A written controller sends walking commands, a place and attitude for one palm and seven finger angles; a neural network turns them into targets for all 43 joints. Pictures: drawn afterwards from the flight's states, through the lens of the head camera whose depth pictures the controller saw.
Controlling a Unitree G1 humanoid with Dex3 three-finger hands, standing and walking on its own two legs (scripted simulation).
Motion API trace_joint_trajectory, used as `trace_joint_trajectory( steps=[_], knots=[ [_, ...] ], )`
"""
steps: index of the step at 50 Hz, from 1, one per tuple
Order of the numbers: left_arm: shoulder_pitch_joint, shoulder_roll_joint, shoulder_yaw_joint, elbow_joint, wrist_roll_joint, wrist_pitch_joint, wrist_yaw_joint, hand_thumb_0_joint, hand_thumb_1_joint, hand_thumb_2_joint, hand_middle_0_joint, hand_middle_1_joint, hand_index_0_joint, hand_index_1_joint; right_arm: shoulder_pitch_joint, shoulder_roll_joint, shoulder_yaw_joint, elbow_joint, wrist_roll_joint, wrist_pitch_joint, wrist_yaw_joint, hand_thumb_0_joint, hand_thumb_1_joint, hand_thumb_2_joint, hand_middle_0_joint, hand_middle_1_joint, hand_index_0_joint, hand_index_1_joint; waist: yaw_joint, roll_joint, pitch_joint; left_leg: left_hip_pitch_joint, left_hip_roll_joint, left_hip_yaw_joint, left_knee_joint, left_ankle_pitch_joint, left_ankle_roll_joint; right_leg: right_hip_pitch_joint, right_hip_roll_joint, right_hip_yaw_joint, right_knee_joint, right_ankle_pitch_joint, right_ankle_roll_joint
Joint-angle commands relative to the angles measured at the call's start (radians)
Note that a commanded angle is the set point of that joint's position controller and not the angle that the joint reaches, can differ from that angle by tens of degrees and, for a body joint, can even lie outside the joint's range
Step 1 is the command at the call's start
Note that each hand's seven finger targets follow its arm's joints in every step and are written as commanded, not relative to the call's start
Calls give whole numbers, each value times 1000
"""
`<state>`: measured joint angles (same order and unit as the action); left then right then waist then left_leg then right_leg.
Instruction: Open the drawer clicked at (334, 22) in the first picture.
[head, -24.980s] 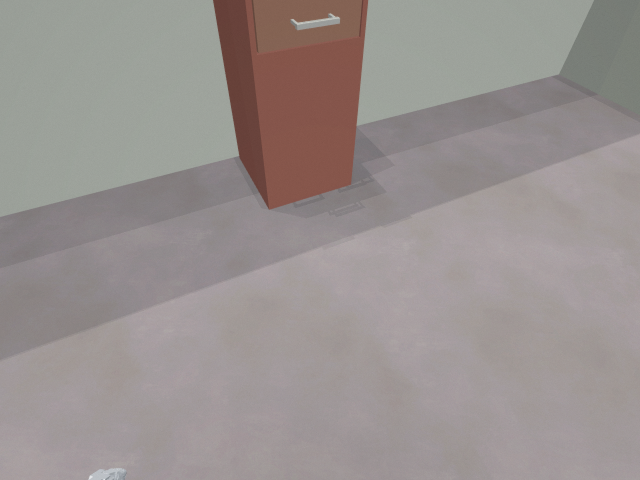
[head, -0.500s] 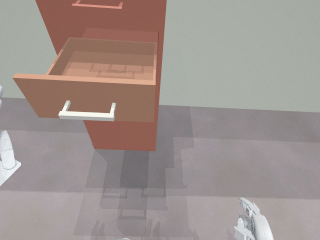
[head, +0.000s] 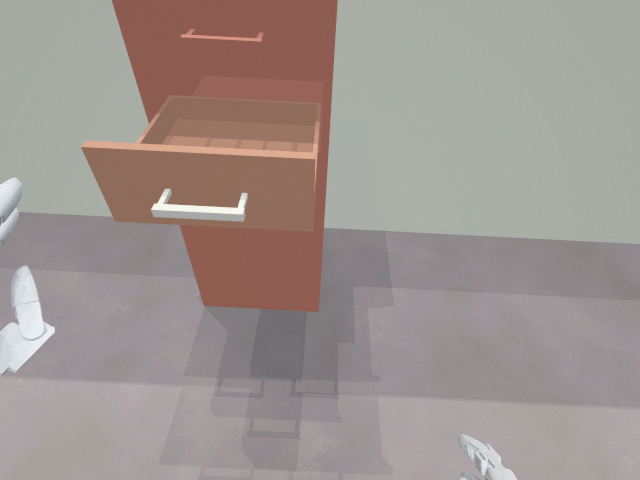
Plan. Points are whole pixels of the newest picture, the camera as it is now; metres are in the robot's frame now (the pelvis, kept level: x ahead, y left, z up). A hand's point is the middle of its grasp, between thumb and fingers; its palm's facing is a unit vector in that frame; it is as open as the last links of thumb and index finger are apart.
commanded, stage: stop stepping back and stand still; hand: left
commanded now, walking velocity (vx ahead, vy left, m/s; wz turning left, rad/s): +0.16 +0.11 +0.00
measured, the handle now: (202, 204) +0.54 +0.24 +0.03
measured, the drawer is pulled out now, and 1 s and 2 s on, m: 0.30 0.30 0.30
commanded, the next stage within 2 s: let the arm hang, fingers relaxed in 0.42 s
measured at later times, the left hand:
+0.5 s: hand (50, 304) +0.21 +0.24 +0.21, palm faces +0.39 -0.77 -0.50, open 7.4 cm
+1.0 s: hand out of the picture -0.02 +0.22 -0.16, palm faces +0.07 -0.97 -0.21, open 7.1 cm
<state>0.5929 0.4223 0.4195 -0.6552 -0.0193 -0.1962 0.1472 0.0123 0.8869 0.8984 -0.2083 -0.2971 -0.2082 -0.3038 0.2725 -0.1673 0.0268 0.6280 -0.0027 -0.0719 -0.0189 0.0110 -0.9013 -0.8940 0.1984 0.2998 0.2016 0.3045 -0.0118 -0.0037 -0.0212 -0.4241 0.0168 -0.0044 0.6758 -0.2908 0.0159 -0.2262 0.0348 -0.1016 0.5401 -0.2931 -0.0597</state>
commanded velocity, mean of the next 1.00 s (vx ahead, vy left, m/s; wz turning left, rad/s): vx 0.02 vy -0.01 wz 0.00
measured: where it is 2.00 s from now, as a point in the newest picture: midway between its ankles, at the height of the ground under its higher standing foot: outside the picture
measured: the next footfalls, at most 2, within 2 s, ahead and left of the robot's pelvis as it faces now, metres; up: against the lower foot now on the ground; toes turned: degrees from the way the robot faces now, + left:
left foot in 0.26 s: +0.06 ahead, +0.14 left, +0.00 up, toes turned +4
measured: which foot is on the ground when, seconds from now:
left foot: up 0.00-0.24, down 0.26-1.00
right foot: down 0.00-1.00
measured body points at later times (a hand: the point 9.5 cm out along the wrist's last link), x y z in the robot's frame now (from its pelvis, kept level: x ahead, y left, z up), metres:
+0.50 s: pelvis +0.01 +0.01 +0.01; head +0.03 +0.01 +0.46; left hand +0.18 +0.28 +0.23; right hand +0.18 -0.21 -0.08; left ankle +0.03 +0.14 -0.73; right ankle +0.01 -0.07 -0.73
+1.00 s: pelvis +0.01 +0.03 +0.02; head +0.03 +0.04 +0.46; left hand -0.02 +0.27 -0.14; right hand +0.02 -0.20 -0.14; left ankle +0.02 +0.14 -0.73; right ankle +0.01 -0.07 -0.73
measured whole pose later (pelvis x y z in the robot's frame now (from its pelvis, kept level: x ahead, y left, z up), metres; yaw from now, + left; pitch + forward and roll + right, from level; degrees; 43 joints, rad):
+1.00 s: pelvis +0.01 +0.03 +0.02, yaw +2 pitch -2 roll -1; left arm 0.31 0.20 0.03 1.08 0.01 0.03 0.02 -0.02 0.97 0.90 -0.20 -0.29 -0.20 -0.30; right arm 0.29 -0.17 0.00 1.05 -0.01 0.03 -0.03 0.01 -0.91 -0.89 0.19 0.30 0.20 0.30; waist 0.01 0.00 0.09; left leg -0.20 0.02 0.03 0.46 -0.23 0.01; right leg -0.14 0.02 -0.08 0.40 -0.23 -0.03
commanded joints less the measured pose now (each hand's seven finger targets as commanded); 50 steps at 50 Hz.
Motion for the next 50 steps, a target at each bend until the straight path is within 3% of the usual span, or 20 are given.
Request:
trace_joint_trajectory(
  steps=[1, 3, 5, 8, 10, 11, 12, 13, 15, 19, 21, 23, 25, 26, 28, 31, 33, 37, 42, 50],
  knots=[
    [-167, 159, 115, -140, -16, -60, 18, 0, 900, 900, -200, -300, -200, -300, -107, -165, -101, -124, 15, -45, -23, 0, -900, -900, 200, 300, 200, 300, -28, -110, 8, -181, -9, -45, 463, -58, -17, -50, -375, 521, -409, -303, -127],
    [-76, 125, 93, -63, -28, -63, 9, 0, 900, 900, -200, -300, -200, -300, -125, -150, -85, -128, 6, -36, -30, 0, -900, -900, 200, 300, 200, 300, -32, -52, 59, -163, 27, -34, 392, 4, -18, -98, -338, 394, -388, -253, -125],
    [-84, 133, 90, -62, -19, -77, 11, 0, 900, 900, -200, -300, -200, -300, -150, -139, -73, -136, 5, -41, -37, 0, -900, -900, 200, 300, 200, 300, -22, -81, 59, -85, 31, 23, 197, -13, -4, -88, -301, 284, -377, -227, -97],
    [-67, 127, 78, -104, -9, -77, 30, 0, 900, 900, -200, -300, -200, -300, -155, -131, -70, -153, 4, -62, -48, 0, -900, -900, 200, 300, 200, 300, 3, -117, 32, 73, 11, 96, -93, -55, 19, -55, -284, 267, -346, -283, -90],
    [-79, 133, 76, -178, -12, -79, 41, 0, 900, 900, -200, -300, -200, -300, -137, -144, -75, -166, 2, -76, -52, 0, -900, -900, 200, 300, 200, 300, -4, -48, 18, 211, 8, 88, -249, -28, 30, -72, -230, 227, -263, -248, -54],
    [-76, 148, 91, -213, -20, -84, 44, 0, 900, 900, -200, -300, -200, -300, -132, -162, -84, -174, 5, -81, -56, 0, -900, -900, 200, 300, 200, 300, -7, 43, 3, 274, 60, 13, -321, -33, 47, -83, -177, 189, -146, -166, -18],
    [-81, 143, 91, -245, -19, -90, 47, 0, 900, 900, -200, -300, -200, -300, -129, -179, -86, -184, -1, -80, -52, 0, -900, -900, 200, 300, 200, 300, -1, 173, -12, 305, 159, -153, -349, 12, 93, -124, -87, 124, -12, -87, 24],
    [-103, 152, 105, -282, -16, -91, 50, 0, 900, 900, -200, -300, -200, -300, -130, -187, -86, -190, 7, -84, -41, 0, -900, -900, 200, 300, 200, 300, 10, 227, -43, 314, 243, -263, -350, 154, 118, -138, -29, 47, 114, -23, 56],
    [-50, 180, 144, -231, -15, -78, 42, 0, 900, 900, -200, -300, -200, -300, -126, -144, -75, -167, 2, -91, -33, 0, -900, -900, 200, 300, 200, 300, -1, 256, -10, 170, 255, -271, -445, -11, 118, -108, -27, 57, 191, -182, 62],
    [10, 157, 136, -208, -20, -66, 33, 0, 900, 900, -200, -300, -200, -300, -126, -149, -68, -159, 16, -96, -18, 0, -900, -900, 200, 300, 200, 300, -3, 149, -16, 147, 178, -78, -262, 296, 61, 53, -30, 50, -93, 82, 65],
    [29, 155, 147, -163, -33, -62, 24, 0, 900, 900, -200, -300, -200, -300, -138, -148, -77, -166, 22, -89, -13, 0, -900, -900, 200, 300, 200, 300, -7, 17, -27, 90, 94, -7, -205, 167, 8, 121, -82, 157, -152, 248, 44],
    [45, 126, 120, -137, -47, -54, 25, 0, 900, 900, -200, -300, -200, -300, -118, -143, -82, -165, 29, -62, -4, 0, -900, -900, 200, 300, 200, 300, -24, -85, -36, 96, 32, 20, -70, 71, -17, 80, -208, 321, -231, 278, -23],
    [35, 152, 139, -149, -46, -58, 34, 0, 900, 900, -200, -300, -200, -300, -134, -130, -71, -166, 26, -45, -7, 0, -900, -900, 200, 300, 200, 300, -20, -106, -54, 79, 21, 9, -65, 4, -17, 120, -246, 319, -232, 346, -43],
    [-116, -58, -312, 695, 62, 90, -99, 0, 900, 900, -200, -300, -200, -300, -175, -187, -109, 90, 7, -111, 64, 0, -900, -900, 200, 300, 200, 300, -58, -82, -41, 42, 99, -26, 61, 42, -18, 8, -289, 177, -45, 536, -48],
    [-118, -118, -303, 761, 59, 180, -135, 0, 900, 900, -200, -300, -200, -300, -30, -139, -87, 85, 6, -14, 44, 0, -900, -900, 200, 300, 200, 300, -30, -58, -77, 108, 68, -30, -32, 198, -3, -46, -195, 123, 24, 464, -19],
    [-203, -108, -330, 917, 55, 192, -141, 0, 900, 900, -200, -300, -200, -300, -69, -165, -77, 57, -13, 31, 26, 0, -900, -900, 200, 300, 200, 300, -2, -203, -47, 140, 76, -57, -53, 352, 30, -47, -165, 131, 20, 468, 1],
    [-240, -91, -332, 1052, 54, 200, -134, 0, 900, 900, -200, -300, -200, -300, -65, -166, -74, 75, -20, 49, 14, 0, -900, -900, 200, 300, 200, 300, 3, -185, -74, 166, 61, -39, -76, 453, 27, 55, -173, 136, 23, 613, 1],
    [-311, -88, -353, 1332, 37, 211, -125, 0, 900, 900, -200, -300, -200, -300, -67, -143, -52, 180, -21, 70, -5, 0, -900, -900, 200, 300, 200, 300, 7, 66, -21, 215, 84, -62, -195, 405, 27, 65, -129, 129, -52, 335, 19],
    [-287, -136, -356, 1551, 34, 206, -125, 0, 900, 900, -200, -300, -200, -300, -30, -104, -45, 289, -17, 73, -22, 0, -900, -900, 200, 300, 200, 300, 13, 179, 0, 220, 88, -61, -276, 226, 26, 108, -118, 131, -163, 190, 8],
    [-261, -155, -388, 1720, 29, 201, -124, 0, 900, 900, -200, -300, -200, -300, 59, -89, -43, 401, -7, 78, -27, 0, -900, -900, 200, 300, 200, 300, 7, 42, 84, 238, 96, -63, -339, 137, 25, 64, -119, 128, -229, 116, 10]
  ],
)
